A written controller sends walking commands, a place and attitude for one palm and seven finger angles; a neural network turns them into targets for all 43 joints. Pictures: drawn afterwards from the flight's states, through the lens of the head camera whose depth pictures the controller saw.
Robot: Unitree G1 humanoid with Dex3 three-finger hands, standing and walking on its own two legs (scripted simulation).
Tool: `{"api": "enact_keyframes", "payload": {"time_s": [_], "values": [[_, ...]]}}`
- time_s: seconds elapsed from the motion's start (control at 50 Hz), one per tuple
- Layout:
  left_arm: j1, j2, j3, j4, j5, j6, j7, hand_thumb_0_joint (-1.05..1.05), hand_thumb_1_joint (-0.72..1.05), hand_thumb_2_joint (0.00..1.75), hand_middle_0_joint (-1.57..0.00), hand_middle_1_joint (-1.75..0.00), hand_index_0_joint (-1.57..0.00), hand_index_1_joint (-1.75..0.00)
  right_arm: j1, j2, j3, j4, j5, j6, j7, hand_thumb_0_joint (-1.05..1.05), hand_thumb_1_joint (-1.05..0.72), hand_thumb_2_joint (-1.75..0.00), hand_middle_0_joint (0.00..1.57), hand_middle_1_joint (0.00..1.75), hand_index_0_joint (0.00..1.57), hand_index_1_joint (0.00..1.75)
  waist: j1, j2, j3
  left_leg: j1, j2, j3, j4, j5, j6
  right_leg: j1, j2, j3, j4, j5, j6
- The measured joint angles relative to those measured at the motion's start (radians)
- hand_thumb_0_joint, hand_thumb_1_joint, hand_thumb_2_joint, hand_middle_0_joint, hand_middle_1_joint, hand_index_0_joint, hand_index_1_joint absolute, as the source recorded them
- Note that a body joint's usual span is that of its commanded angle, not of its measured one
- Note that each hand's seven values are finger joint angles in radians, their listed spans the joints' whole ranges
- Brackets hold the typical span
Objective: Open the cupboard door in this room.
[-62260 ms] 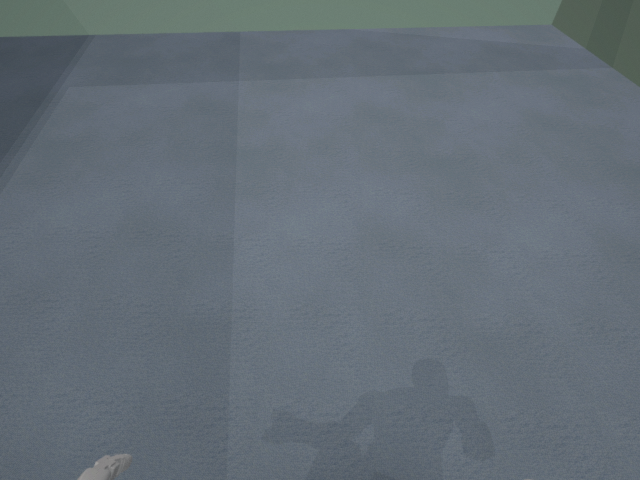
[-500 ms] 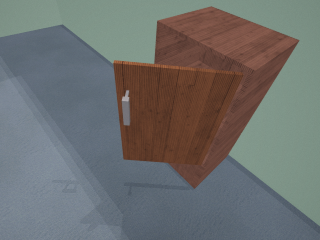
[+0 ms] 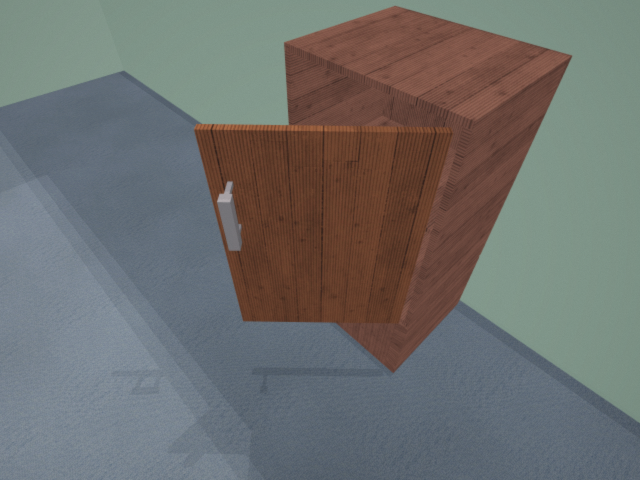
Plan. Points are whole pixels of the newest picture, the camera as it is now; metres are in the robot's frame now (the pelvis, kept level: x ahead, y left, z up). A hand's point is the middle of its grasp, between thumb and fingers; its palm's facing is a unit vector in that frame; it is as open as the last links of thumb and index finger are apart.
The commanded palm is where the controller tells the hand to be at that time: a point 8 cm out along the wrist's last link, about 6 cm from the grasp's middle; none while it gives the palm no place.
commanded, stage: look again from close up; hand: left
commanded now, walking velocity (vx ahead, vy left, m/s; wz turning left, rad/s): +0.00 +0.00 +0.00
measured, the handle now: (232, 216) +0.58 +0.20 -0.03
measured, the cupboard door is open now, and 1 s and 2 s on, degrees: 45 45 45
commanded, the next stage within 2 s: shuffle to correct the standing spot in 0.18 s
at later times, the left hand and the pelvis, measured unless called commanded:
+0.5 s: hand out of the picture -0.04 +0.16 -0.18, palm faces +0.06 -0.99 -0.14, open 7.3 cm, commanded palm none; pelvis +0.00 +0.00 +0.00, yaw +1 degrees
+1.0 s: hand out of the picture +0.07 +0.19 -0.17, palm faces +0.05 -0.98 -0.20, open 7.3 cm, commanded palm none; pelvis +0.05 +0.01 +0.01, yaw +0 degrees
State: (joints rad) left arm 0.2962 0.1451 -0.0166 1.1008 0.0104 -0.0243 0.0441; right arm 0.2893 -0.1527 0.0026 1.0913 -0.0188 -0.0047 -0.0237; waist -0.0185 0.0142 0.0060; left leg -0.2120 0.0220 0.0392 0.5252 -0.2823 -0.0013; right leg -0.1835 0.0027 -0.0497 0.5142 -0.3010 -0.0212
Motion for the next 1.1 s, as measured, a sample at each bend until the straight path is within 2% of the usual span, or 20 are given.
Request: {"api": "enact_keyframes", "payload": {"time_s": [0.32, 0.46, 0.56, 0.66, 0.72, 0.8, 0.88, 1.02, 1.1], "values": [[0.037, -0.003, -0.004, -0.003, -0.002, 0.005, -0.011, 0.0, 0.91, 0.9, -0.2, -0.29, -0.2, -0.3, -0.013, 0.0, 0.006, 0.009, 0.006, -0.001, 0.008, 0.01, -0.92, -0.9, 0.2, 0.3, 0.2, 0.29, 0.022, -0.033, 0.008, 0.005, 0.003, -0.013, -0.061, 0.056, -0.008, 0.008, 0.006, -0.014, -0.058, 0.05, -0.008], [0.074, 0.003, 0.016, -0.002, 0.004, 0.017, -0.019, 0.0, 0.91, 0.9, -0.2, -0.29, -0.2, -0.3, 0.03, 0.013, 0.001, 0.023, -0.005, 0.009, 0.018, 0.01, -0.91, -0.9, 0.2, 0.3, 0.2, 0.29, 0.027, -0.04, -0.012, -0.02, 0.005, -0.014, 0.01, -0.002, 0.005, -0.004, 0.007, -0.014, -0.016, 0.012, -0.009], [0.104, 0.012, 0.031, 0.0, 0.007, 0.022, -0.024, 0.0, 0.91, 0.9, -0.2, -0.29, -0.2, -0.3, 0.069, 0.029, -0.004, 0.027, -0.006, 0.0, 0.018, 0.01, -0.91, -0.9, 0.2, 0.3, 0.2, 0.29, 0.026, -0.06, -0.022, -0.023, -0.005, -0.004, 0.049, -0.041, 0.013, -0.014, -0.005, -0.003, 0.035, -0.04, -0.006], [0.101, 0.016, 0.035, -0.003, 0.015, 0.018, -0.03, 0.0, 0.91, 0.9, -0.19, -0.29, -0.2, -0.3, 0.095, 0.046, -0.009, 0.02, -0.005, -0.023, 0.01, 0.01, -0.91, -0.9, 0.2, 0.3, 0.2, 0.29, 0.016, -0.067, -0.012, -0.007, -0.016, 0.021, 0.035, -0.065, 0.024, -0.063, -0.017, -0.007, 0.122, -0.109, -0.027], [0.075, 0.012, 0.038, -0.011, 0.009, 0.002, -0.027, 0.0, 0.91, 0.9, -0.19, -0.29, -0.2, -0.3, 0.099, 0.052, -0.003, 0.023, -0.001, -0.031, 0.0, 0.01, -0.91, -0.9, 0.2, 0.3, 0.2, 0.29, 0.008, -0.057, 0.012, 0.009, -0.015, 0.024, 0.032, -0.076, 0.016, -0.056, -0.016, -0.022, 0.064, -0.024, -0.02], [0.043, -0.004, 0.032, -0.021, -0.001, -0.021, -0.011, 0.0, 0.91, 0.9, -0.19, -0.29, -0.2, -0.3, 0.085, 0.054, 0.002, 0.042, 0.011, -0.017, -0.009, 0.01, -0.91, -0.9, 0.2, 0.3, 0.2, 0.29, 0.003, -0.026, 0.012, 0.011, 0.005, 0.017, 0.055, -0.085, 0.0, -0.023, -0.001, -0.043, 0.039, -0.053, -0.012], [0.014, 0.004, 0.031, -0.026, 0.0, -0.003, 0.009, 0.01, 0.94, 0.9, -0.2, -0.29, -0.2, -0.3, 0.035, 0.065, -0.006, 0.035, 0.018, -0.007, -0.015, 0.01, -0.91, -0.9, 0.2, 0.3, 0.2, 0.29, 0.006, -0.039, 0.012, 0.033, 0.006, 0.022, 0.015, -0.088, 0.0, -0.021, -0.001, -0.049, 0.036, -0.04, -0.008], [-0.03, 0.019, 0.048, -0.075, -0.002, 0.028, 0.007, 0.01, 0.94, 0.9, -0.2, -0.29, -0.2, -0.3, -0.029, 0.012, -0.037, -0.015, 0.006, 0.002, -0.028, 0.03, -0.94, -0.9, 0.2, 0.3, 0.2, 0.29, 0.018, -0.037, 0.053, 0.04, -0.001, 0.045, 0.008, -0.009, 0.027, -0.052, -0.016, -0.04, 0.098, 0.054, 0.011], [-0.049, 0.027, 0.057, -0.104, 0.004, 0.031, 0.002, 0.01, 0.92, 0.9, -0.2, -0.29, -0.2, -0.3, -0.049, -0.014, -0.046, -0.045, 0.003, 0.003, -0.024, 0.02, -0.93, -0.9, 0.2, 0.3, 0.2, 0.29, 0.021, -0.027, 0.051, 0.031, -0.006, 0.047, 0.006, -0.066, 0.026, -0.036, -0.017, -0.033, 0.053, -0.018, 0.011]]}}
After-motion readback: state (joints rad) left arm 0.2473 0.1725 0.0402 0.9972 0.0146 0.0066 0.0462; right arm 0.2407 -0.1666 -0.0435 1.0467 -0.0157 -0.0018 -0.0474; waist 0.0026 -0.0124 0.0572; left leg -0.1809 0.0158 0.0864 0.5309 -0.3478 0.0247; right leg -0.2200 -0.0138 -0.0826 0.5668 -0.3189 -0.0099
